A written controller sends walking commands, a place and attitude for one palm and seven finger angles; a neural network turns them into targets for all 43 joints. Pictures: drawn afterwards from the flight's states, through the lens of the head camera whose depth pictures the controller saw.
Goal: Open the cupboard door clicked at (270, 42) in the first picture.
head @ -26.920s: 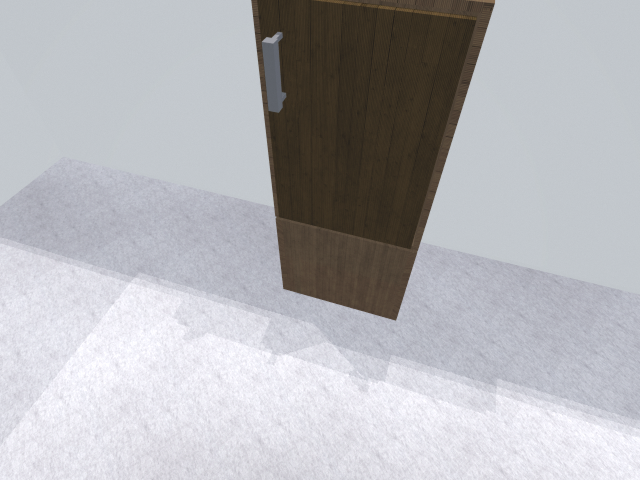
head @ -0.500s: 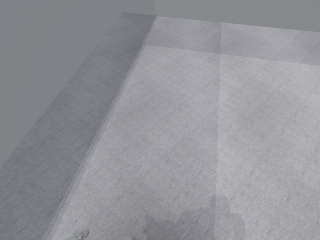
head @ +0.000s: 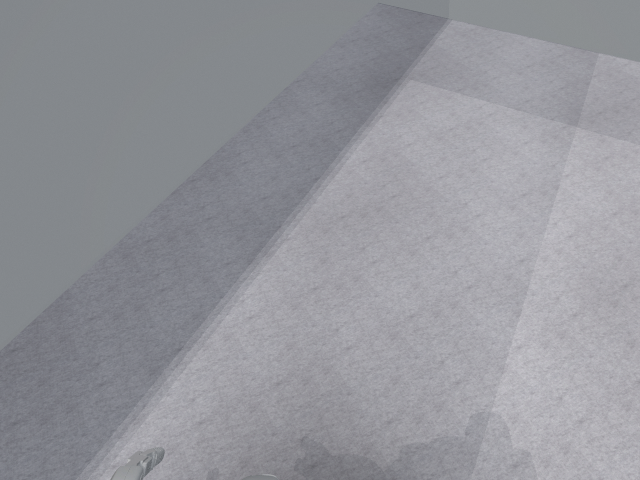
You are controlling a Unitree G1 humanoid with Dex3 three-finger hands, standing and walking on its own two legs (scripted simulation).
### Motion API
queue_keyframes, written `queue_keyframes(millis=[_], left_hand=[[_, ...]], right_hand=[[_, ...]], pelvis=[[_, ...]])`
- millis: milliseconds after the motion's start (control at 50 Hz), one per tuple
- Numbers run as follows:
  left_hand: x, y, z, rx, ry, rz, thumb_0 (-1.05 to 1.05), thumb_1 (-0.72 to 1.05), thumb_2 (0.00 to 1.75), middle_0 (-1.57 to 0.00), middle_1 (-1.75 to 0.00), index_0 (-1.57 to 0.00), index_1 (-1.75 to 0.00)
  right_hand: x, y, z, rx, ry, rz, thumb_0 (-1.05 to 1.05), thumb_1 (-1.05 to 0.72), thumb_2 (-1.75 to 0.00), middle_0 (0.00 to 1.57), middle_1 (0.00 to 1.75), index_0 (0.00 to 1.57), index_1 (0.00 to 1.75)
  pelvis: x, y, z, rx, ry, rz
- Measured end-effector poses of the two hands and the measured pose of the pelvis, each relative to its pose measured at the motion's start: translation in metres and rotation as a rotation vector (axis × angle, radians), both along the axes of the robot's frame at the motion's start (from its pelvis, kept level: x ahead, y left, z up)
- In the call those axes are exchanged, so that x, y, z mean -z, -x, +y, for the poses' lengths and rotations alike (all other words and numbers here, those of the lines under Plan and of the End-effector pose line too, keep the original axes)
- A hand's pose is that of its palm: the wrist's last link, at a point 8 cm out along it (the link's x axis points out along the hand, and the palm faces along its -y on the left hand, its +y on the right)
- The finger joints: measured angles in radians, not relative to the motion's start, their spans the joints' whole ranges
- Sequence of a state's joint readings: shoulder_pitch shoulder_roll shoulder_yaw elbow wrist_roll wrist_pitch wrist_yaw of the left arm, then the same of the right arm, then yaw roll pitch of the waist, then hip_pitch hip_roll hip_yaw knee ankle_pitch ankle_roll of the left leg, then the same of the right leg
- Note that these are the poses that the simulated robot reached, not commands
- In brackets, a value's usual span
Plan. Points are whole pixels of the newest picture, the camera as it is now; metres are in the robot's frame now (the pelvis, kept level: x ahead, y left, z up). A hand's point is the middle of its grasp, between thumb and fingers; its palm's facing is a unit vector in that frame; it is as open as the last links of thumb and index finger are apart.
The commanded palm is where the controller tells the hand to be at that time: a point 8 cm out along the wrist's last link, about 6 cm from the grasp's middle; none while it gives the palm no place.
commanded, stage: turn to face it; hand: left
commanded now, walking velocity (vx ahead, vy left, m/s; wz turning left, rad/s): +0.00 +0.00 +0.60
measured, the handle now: out of the picture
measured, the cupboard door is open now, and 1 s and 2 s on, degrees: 42 42 42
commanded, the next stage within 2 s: none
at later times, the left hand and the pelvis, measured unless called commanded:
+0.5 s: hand out of the picture -0.01 +0.21 -0.18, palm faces +0.38 -0.89 -0.24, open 7.4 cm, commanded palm none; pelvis +0.02 +0.00 +0.00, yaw +20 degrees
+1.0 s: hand out of the picture +0.01 +0.16 -0.14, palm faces +0.58 -0.77 -0.25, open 7.4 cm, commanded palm none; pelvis +0.05 -0.04 +0.02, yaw +38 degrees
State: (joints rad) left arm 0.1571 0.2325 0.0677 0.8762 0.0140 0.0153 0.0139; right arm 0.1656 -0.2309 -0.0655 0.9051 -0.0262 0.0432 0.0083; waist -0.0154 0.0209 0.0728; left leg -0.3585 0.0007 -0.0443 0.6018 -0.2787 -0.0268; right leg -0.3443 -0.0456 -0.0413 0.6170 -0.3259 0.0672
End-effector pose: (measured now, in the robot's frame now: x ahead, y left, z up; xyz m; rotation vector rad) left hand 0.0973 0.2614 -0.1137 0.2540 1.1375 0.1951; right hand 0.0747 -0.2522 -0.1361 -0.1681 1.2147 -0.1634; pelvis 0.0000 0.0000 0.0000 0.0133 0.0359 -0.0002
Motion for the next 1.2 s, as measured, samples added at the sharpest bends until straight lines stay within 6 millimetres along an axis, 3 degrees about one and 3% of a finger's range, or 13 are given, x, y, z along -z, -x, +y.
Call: queue_keyframes(millis=[60, 200, 320, 400, 460, 560, 680, 780, 900, 1040, 1200], left_hand=[[-0.006, 0.012, -0.012, -0.033, -0.016, -0.008, 0.0, 0.91, 0.9, -0.2, -0.29, -0.2, -0.3], [-0.009, 0.053, -0.036, -0.143, 0.022, 0.069, 0.0, 0.91, 0.9, -0.2, -0.29, -0.2, -0.3], [0.005, 0.091, -0.039, -0.264, 0.077, 0.111, 0.0, 0.91, 0.9, -0.2, -0.3, -0.2, -0.3], [0.026, 0.121, -0.026, -0.35, 0.107, 0.142, 0.0, 0.91, 0.9, -0.2, -0.3, -0.2, -0.3], [0.033, 0.133, -0.013, -0.398, 0.103, 0.177, 0.0, 0.91, 0.9, -0.2, -0.3, -0.2, -0.3], [0.019, 0.123, 0.002, -0.445, 0.08, 0.125, 0.01, 0.91, 0.9, -0.2, -0.29, -0.2, -0.3], [0.002, 0.095, 0.003, -0.46, 0.039, 0.031, 0.01, 0.91, 0.9, -0.19, -0.29, -0.19, -0.3], [-0.004, 0.077, -0.011, -0.473, -0.013, -0.042, 0.0, 0.91, 0.9, -0.2, -0.29, -0.2, -0.3], [-0.011, 0.093, -0.044, -0.544, 0.006, -0.015, 0.0, 0.91, 0.9, -0.2, -0.29, -0.2, -0.3], [0.0, 0.134, -0.07, -0.673, 0.08, 0.029, 0.0, 0.91, 0.9, -0.2, -0.3, -0.2, -0.3], [0.033, 0.21, -0.068, -0.845, 0.128, 0.124, 0.0, 0.91, 0.9, -0.2, -0.3, -0.2, -0.3]], right_hand=[[0.006, -0.012, -0.01, -0.03, -0.017, 0.025, 0.01, -0.9, -0.9, 0.2, 0.3, 0.2, 0.29], [-0.007, -0.047, -0.012, -0.12, -0.034, 0.042, 0.01, -0.91, -0.9, 0.2, 0.3, 0.2, 0.29], [-0.014, -0.087, 0.012, -0.251, -0.018, 0.028, 0.01, -0.91, -0.9, 0.2, 0.3, 0.2, 0.29], [-0.013, -0.117, 0.037, -0.344, 0.01, -0.035, 0.01, -0.91, -0.9, 0.2, 0.3, 0.2, 0.29], [-0.017, -0.128, 0.051, -0.387, 0.027, -0.067, 0.01, -0.9, -0.9, 0.2, 0.3, 0.2, 0.29], [-0.024, -0.125, 0.055, -0.424, 0.045, -0.041, 0.0, -0.9, -0.9, 0.2, 0.3, 0.2, 0.29], [-0.017, -0.119, 0.042, -0.446, 0.031, 0.025, 0.01, -0.9, -0.9, 0.2, 0.3, 0.2, 0.29], [0.005, -0.128, 0.022, -0.459, 0.005, 0.074, 0.01, -0.9, -0.9, 0.21, 0.3, 0.2, 0.29], [0.003, -0.152, 0.018, -0.519, 0.007, 0.108, 0.01, -0.9, -0.9, 0.2, 0.3, 0.2, 0.29], [-0.012, -0.185, 0.055, -0.653, 0.013, 0.08, 0.01, -0.91, -0.9, 0.2, 0.3, 0.2, 0.29], [-0.018, -0.217, 0.126, -0.83, 0.034, -0.065, 0.01, -0.91, -0.9, 0.2, 0.3, 0.2, 0.29]], pelvis=[[-0.001, -0.001, -0.011, -0.046, -0.01, -0.012], [-0.015, -0.011, -0.023, -0.143, -0.037, -0.008], [-0.013, -0.015, -0.019, -0.233, -0.032, -0.002], [0.0, -0.017, -0.005, -0.294, -0.004, 0.0], [0.003, -0.016, -0.001, -0.329, -0.003, -0.004], [-0.008, -0.02, -0.001, -0.378, 0.013, -0.007], [-0.011, -0.03, -0.012, -0.436, 0.016, -0.011], [0.0, -0.044, -0.032, -0.495, -0.008, -0.004], [-0.009, -0.049, -0.04, -0.585, -0.024, -0.017], [-0.015, -0.051, -0.037, -0.687, -0.035, -0.008], [0.004, -0.038, -0.017, -0.791, 0.002, -0.009]])
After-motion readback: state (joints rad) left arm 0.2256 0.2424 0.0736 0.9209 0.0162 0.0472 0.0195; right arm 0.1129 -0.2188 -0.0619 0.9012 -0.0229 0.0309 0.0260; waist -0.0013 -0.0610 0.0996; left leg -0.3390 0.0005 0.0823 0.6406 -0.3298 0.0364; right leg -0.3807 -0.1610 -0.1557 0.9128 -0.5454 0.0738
